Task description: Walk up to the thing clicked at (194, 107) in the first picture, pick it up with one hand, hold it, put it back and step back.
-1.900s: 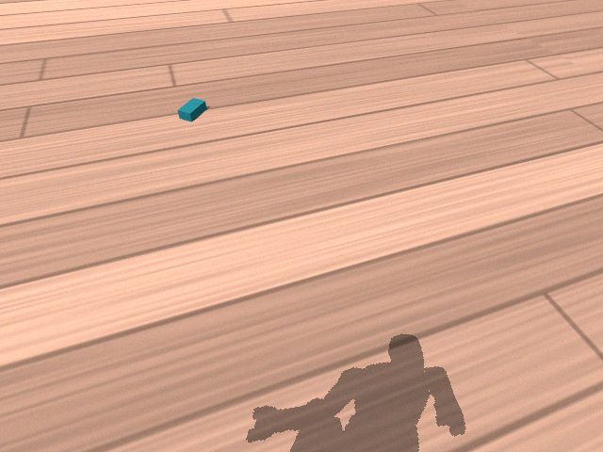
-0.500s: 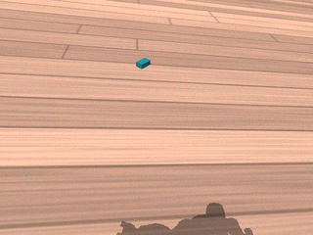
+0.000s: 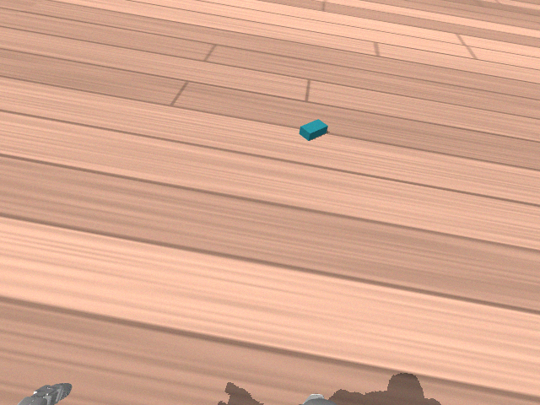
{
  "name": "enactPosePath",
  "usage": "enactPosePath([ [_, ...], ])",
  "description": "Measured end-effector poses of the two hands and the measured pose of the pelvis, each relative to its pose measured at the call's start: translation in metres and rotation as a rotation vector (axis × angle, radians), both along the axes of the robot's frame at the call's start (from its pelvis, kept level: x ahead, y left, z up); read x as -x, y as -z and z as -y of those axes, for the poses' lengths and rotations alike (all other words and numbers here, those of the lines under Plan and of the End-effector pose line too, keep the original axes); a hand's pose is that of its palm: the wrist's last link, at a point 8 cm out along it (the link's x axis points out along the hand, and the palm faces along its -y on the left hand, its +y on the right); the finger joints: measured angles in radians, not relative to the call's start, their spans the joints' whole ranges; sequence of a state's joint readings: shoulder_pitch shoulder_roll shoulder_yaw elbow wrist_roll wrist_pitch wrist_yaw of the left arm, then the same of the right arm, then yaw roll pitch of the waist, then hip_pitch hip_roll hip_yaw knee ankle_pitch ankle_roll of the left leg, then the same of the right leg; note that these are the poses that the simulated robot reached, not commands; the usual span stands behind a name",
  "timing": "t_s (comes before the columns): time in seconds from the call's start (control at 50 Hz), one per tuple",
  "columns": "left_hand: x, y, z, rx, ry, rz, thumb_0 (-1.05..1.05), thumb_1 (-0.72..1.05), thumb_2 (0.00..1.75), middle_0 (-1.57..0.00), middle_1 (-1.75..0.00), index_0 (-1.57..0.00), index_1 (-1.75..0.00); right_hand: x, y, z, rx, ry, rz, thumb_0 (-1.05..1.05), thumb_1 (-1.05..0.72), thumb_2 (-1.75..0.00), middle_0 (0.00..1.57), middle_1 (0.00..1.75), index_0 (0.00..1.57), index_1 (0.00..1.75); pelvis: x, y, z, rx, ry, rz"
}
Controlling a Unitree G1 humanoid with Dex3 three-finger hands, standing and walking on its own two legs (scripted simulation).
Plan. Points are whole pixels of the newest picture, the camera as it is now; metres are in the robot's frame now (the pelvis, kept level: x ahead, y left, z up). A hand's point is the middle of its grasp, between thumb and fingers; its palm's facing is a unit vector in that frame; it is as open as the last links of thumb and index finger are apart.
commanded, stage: walk up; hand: left
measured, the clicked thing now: (313, 129) +1.84 -0.40 -0.74
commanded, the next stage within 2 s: none
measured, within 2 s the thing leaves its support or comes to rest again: neither
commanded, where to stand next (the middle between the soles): +1.61 -0.79 m, yaw +32 degrees
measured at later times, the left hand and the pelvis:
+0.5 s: hand (157, 349) +0.27 +0.19 -0.19, palm faces +0.25 -0.91 -0.32, open 7.4 cm; pelvis +0.34 -0.09 -0.03, yaw +13 degrees
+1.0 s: hand (227, 180) +0.67 +0.09 -0.12, palm faces +0.25 -0.89 -0.37, open 7.4 cm; pelvis +0.61 -0.22 -0.02, yaw +19 degrees
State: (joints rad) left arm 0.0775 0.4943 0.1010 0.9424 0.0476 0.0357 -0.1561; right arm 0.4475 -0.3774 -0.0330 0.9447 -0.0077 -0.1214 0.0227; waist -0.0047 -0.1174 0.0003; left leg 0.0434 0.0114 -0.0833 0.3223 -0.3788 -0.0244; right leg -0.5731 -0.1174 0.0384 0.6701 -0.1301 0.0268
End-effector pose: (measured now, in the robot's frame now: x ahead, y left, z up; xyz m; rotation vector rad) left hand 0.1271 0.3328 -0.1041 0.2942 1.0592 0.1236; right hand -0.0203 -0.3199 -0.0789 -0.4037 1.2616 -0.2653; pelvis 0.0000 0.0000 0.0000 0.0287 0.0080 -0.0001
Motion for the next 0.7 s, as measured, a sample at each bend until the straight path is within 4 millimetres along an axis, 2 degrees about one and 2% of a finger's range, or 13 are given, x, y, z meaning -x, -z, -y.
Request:
enactPosePath([
  [0.08, -0.057, 0.001, 0.027, -0.039, -0.049, 0.052, 0.01, 0.9, 0.9, -0.2, -0.29, -0.2, -0.3, -0.082, 0.027, 0.048, 0.024, -0.068, -0.021, 0.01, -0.89, -0.9, 0.21, 0.3, 0.21, 0.3, -0.059, 0.02, 0.031, 0.023, -0.042, -0.011],
  [0.14, -0.079, -0.007, 0.052, -0.047, -0.079, 0.084, 0.0, 0.9, 0.9, -0.2, -0.29, -0.2, -0.3, -0.158, 0.033, 0.068, 0.031, -0.124, 0.0, 0.01, -0.9, -0.9, 0.21, 0.3, 0.21, 0.3, -0.094, 0.017, 0.048, 0.029, -0.081, -0.002],
  [0.22, -0.079, -0.023, 0.072, -0.044, -0.18, 0.048, 0.0, 0.9, 0.89, -0.2, -0.29, -0.2, -0.3, -0.27, 0.014, 0.067, -0.011, -0.227, 0.108, 0.01, -0.9, -0.9, 0.2, 0.3, 0.21, 0.3, -0.146, -0.005, 0.063, 0.006, -0.12, 0.012],
  [0.28, -0.075, -0.023, 0.078, -0.055, -0.246, -0.011, 0.0, 0.9, 0.89, -0.2, -0.3, -0.2, -0.3, -0.352, 0.0, 0.064, -0.032, -0.305, 0.203, 0.01, -0.9, -0.9, 0.2, 0.3, 0.21, 0.3, -0.186, -0.01, 0.073, 0.014, -0.135, 0.022],
  [0.36, -0.077, -0.008, 0.085, -0.05, -0.299, -0.109, 0.0, 0.9, 0.9, -0.2, -0.3, -0.2, -0.3, -0.444, -0.009, 0.056, -0.037, -0.371, 0.269, 0.01, -0.9, -0.9, 0.2, 0.3, 0.21, 0.3, -0.237, -0.004, 0.084, 0.045, -0.172, 0.03],
  [0.44, -0.099, 0.02, 0.091, -0.02, -0.351, -0.17, 0.0, 0.9, 0.9, -0.2, -0.29, -0.2, -0.3, -0.519, -0.006, 0.047, -0.021, -0.429, 0.272, 0.01, -0.9, -0.9, 0.2, 0.3, 0.21, 0.3, -0.295, 0.011, 0.089, 0.049, -0.207, 0.028],
  [0.48, -0.118, 0.038, 0.094, -0.007, -0.372, -0.192, 0.0, 0.9, 0.9, -0.2, -0.29, -0.2, -0.3, -0.55, 0.001, 0.046, 0.004, -0.441, 0.27, 0.01, -0.9, -0.9, 0.2, 0.3, 0.21, 0.3, -0.327, 0.024, 0.088, 0.033, -0.219, 0.019],
  [0.54, -0.158, 0.052, 0.111, 0.026, -0.368, -0.227, 0.0, 0.9, 0.9, -0.2, -0.29, -0.19, -0.3, -0.578, 0.005, 0.05, 0.029, -0.43, 0.271, 0.01, -0.9, -0.9, 0.2, 0.3, 0.21, 0.3, -0.361, 0.029, 0.088, 0.015, -0.224, 0.023],
  [0.6, -0.211, 0.049, 0.125, 0.059, -0.291, -0.228, 0.01, 0.9, 0.9, -0.2, -0.29, -0.19, -0.3, -0.588, -0.002, 0.062, 0.036, -0.343, 0.276, 0.01, -0.9, -0.9, 0.2, 0.3, 0.21, 0.3, -0.393, 0.019, 0.093, 0.017, -0.219, 0.038],
  [0.7, -0.32, 0.029, 0.13, 0.062, -0.254, -0.058, 0.01, 0.9, 0.89, -0.2, -0.29, -0.2, -0.3, -0.59, -0.014, 0.095, 0.057, -0.307, 0.166, 0.01, -0.9, -0.9, 0.21, 0.3, 0.21, 0.3, -0.446, 0.004, 0.115, 0.015, -0.258, 0.056],
])
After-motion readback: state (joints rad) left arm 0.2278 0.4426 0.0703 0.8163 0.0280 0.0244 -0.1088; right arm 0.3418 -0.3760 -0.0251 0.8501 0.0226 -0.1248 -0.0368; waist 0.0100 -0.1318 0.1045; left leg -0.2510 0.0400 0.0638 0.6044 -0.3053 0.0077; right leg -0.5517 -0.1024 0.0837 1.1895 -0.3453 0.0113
